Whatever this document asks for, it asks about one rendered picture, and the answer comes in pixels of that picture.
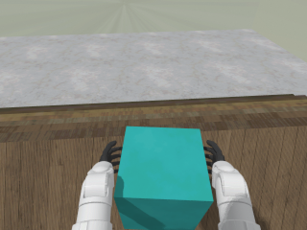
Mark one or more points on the robot left forearm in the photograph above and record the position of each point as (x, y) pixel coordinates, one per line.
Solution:
(96, 199)

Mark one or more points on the left robot hand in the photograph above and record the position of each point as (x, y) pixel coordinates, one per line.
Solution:
(106, 156)

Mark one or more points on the robot right forearm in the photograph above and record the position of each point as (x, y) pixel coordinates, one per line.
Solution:
(233, 199)

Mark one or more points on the carton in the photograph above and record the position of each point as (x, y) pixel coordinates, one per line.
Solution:
(162, 181)

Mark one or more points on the right robot hand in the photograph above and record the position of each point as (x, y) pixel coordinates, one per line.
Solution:
(217, 154)

